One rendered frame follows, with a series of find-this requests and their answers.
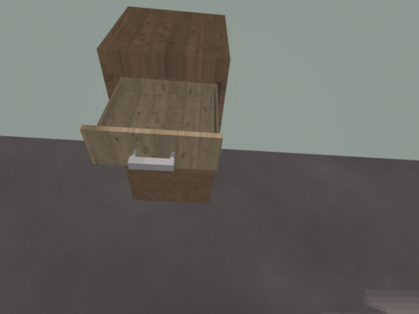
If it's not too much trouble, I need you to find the handle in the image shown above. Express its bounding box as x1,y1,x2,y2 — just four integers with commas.
128,149,175,171

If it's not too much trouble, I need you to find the drawer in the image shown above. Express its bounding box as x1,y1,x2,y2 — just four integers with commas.
80,77,223,171

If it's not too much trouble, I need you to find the cabinet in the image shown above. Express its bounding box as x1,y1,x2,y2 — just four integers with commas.
97,7,230,203

